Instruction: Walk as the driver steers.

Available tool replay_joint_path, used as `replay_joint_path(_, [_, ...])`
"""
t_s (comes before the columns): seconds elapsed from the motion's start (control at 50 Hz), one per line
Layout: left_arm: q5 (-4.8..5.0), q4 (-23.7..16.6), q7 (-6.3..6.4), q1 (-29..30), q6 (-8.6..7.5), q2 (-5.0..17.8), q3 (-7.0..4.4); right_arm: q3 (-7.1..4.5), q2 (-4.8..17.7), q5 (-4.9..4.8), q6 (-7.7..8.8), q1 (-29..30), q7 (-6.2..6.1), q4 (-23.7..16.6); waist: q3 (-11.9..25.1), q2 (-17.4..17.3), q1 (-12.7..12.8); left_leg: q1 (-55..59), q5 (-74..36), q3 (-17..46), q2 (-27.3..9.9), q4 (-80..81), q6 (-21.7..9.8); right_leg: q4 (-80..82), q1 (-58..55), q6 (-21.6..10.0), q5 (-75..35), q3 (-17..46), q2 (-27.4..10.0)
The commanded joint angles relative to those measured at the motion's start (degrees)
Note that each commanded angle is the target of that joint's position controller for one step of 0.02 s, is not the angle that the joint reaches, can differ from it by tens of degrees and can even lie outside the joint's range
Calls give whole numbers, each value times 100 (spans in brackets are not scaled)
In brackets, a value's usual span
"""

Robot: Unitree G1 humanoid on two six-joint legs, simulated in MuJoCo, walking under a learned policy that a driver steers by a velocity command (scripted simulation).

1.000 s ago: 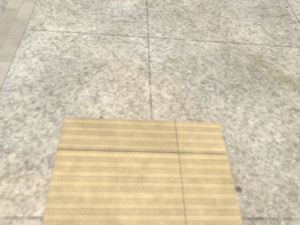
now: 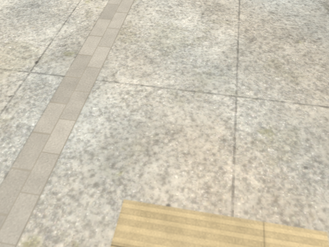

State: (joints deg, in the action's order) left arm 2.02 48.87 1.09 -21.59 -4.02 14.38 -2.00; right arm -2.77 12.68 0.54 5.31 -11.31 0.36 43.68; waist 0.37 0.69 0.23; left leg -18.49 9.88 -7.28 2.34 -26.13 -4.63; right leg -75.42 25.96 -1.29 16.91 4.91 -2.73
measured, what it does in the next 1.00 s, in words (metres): walks ahead, turning right: right foot, then left foot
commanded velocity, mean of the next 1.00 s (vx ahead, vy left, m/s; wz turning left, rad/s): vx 0.50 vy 0.00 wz -0.43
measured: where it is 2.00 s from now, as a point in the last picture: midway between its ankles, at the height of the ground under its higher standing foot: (242, 144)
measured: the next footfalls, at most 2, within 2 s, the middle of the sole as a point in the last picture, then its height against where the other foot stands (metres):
right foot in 0.40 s outside the picture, level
left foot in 0.86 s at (190, 196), level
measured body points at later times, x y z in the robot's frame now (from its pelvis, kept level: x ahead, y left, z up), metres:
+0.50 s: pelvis +0.29 -0.08 -0.01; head +0.34 -0.09 +0.44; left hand +0.50 +0.14 -0.11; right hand +0.31 -0.37 -0.13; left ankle +0.18 +0.09 -0.62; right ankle +0.35 -0.15 -0.74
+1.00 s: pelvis +0.60 -0.11 +0.00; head +0.62 -0.12 +0.45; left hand +0.80 +0.09 -0.12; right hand +0.60 -0.42 -0.10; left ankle +0.69 -0.06 -0.74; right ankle +0.44 -0.18 -0.64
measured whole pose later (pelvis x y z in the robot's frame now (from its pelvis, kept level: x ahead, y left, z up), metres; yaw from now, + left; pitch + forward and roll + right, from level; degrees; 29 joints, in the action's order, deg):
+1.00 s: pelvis +0.60 -0.11 +0.00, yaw -28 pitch +2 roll +1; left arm 0.8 41.9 0.6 -18.3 -2.8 15.6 -3.1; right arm -3.0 15.0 0.2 6.2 -10.8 1.5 43.1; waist -0.3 1.6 0.0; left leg -20.4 9.6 -0.5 3.3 -27.9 -3.0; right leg -68.4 23.0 -2.0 22.1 5.6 2.4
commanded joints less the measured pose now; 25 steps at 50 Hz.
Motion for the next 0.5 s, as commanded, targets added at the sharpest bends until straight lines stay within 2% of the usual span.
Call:
replay_joint_path(0.02, [53, -342, 91, -195, 172, 153, -153, -55, 158, 12, 229, -38, 56, 38, -155, -426, 105, 408, -407, 1294, -1615, 1949, -714, -215, 842, -64, -453, 236, -493])
replay_joint_path(0.04, [47, -353, 114, -171, 247, 122, -177, -65, 200, 28, 247, -34, 68, 136, -351, -395, 193, 191, -572, 985, -1565, 2017, -653, -38, 961, -73, -578, 281, -523])
replay_joint_path(0.06, [5, -451, 113, -23, 261, 152, -185, -101, 351, 56, 270, -3, 62, 220, -478, -403, 264, -11, -702, 741, -1515, 2101, -618, 256, 1034, -39, -799, 301, -532])
replay_joint_path(0.1, [-55, -639, 76, 358, 213, 222, -207, -128, 530, 70, 271, 3, 8, 319, -539, -349, 266, 1, -1060, 339, -1371, 2139, -601, 1110, 1190, 32, -1497, 300, -460])
replay_joint_path(0.12, [-71, -662, 13, 442, 189, 320, -225, -132, 532, 59, 260, -7, -20, 343, -417, -263, 201, 208, -1116, 139, -1286, 2069, -532, 1587, 1119, 72, -1916, 168, -420])
replay_joint_path(0.16, [-66, -871, -106, 1006, 170, 214, -183, -161, 742, -10, 241, -161, -82, 424, -412, -108, 5, 486, -1205, -9, -1314, 2154, -483, 2576, 961, 17, -2454, -83, -351])
replay_joint_path(0.18, [-58, -975, -159, 1274, 174, 116, -141, -166, 801, -32, 190, -362, -120, 518, -482, -85, -117, 833, -1281, 18, -1454, 2154, -493, 2900, 1101, 7, -2542, -175, -338])
replay_joint_path(0.2, [-60, -1072, -196, 1497, 162, 64, -118, -178, 910, -30, 148, -505, -159, 593, -591, -107, -182, 1171, -1457, 12, -1571, 2156, -514, 3225, 1280, -49, -2564, -167, -338])
replay_joint_path(0.22, [-72, -1175, -225, 1659, 144, 96, -119, -222, 1018, -77, 78, -636, -170, 644, -643, -92, -279, 1621, -1603, -17, -1673, 2114, -529, 3460, 1486, -85, -2463, -196, -321])
replay_joint_path(0.26, [-85, -1393, -319, 1982, 145, 161, -133, -246, 1060, -128, -62, -811, -155, 735, -704, -23, -410, 2454, -2077, -186, -1834, 1817, -490, 3796, 1901, -189, -2112, -363, -299])
replay_joint_path(0.3, [-61, -1621, -390, 2177, 152, 190, -165, -262, 1116, -139, -167, -849, -146, 761, -613, -208, -413, 2771, -3055, -360, -1884, 1367, -392, 3970, 1758, -305, -1591, -696, -140])
replay_joint_path(0.32, [-58, -1630, -396, 2057, 156, 268, -201, -283, 1224, -147, -205, -699, -167, 713, -524, -457, -306, 2830, -3953, -463, -1851, 1011, -295, 3999, 1491, -362, -1282, -883, 4])
replay_joint_path(0.34, [-75, -1633, -420, 1841, 168, 386, -254, -314, 1342, -124, -265, -684, -186, 673, -254, -689, -160, 2862, -4982, -531, -1824, 509, -259, 3918, 1031, -465, -845, -1099, 236])
replay_joint_path(0.36, [-63, -1565, -430, 1370, 177, 560, -348, -336, 1425, -130, -324, -625, -217, 639, 41, -776, 124, 2757, -5759, -572, -1797, -252, -213, 3905, 354, -608, -570, -1226, 465])
replay_joint_path(0.38, [-57, -1369, -396, 533, 178, 823, -498, -340, 1481, -169, -357, -453, -238, 571, 475, -683, 614, 2262, -5712, -645, -1645, -1397, -73, 4283, -895, -820, -824, -1208, 670])
replay_joint_path(0.4, [-63, -1112, -273, -477, 231, 1279, -699, -281, 1364, -111, -306, -410, -251, 446, 1013, -178, 1058, 832, -3994, -587, -1320, -3115, 168, 4531, -2817, -1133, -1074, -286, 291])
replay_joint_path(0.42, [-27, -1109, -220, -334, 185, 1796, -746, 13, 412, 123, -135, -898, -109, 126, 1414, 1313, 310, -1952, 2027, -55, -26, -5217, 507, 4962, -4796, -2169, -558, 2949, -1234])
replay_joint_path(0.44, [-132, -1276, -233, -489, 84, 1440, -640, -40, 796, -88, 180, -581, 2, 44, 2257, 736, 609, -2539, 2304, 1337, 25, -5852, 441, 5663, -5138, -2477, -86, 4337, -1652])
replay_joint_path(0.46, [-183, -1236, -235, -251, 25, 1108, -553, -107, 1020, -295, 318, 6, 39, -158, 1484, 479, 671, -2909, 1703, 1416, -300, -5645, 312, 5798, -4619, -2119, -475, 3438, -1439])
replay_joint_path(0.48, [-118, -1263, -237, 149, -2, 919, -494, -75, 978, -246, 387, 162, 13, -228, 893, -9, 396, -2752, 1211, 1358, -547, -5101, 265, 5826, -3693, -1906, -1144, 2641, -1175])
replay_joint_path(0.5, [-111, -1321, -242, 516, -8, 777, -442, -107, 985, -133, 381, 177, -30, -203, 590, -238, 161, -2418, 994, 1293, -717, -4629, 329, 5886, -2929, -1741, -1776, 2144, -962])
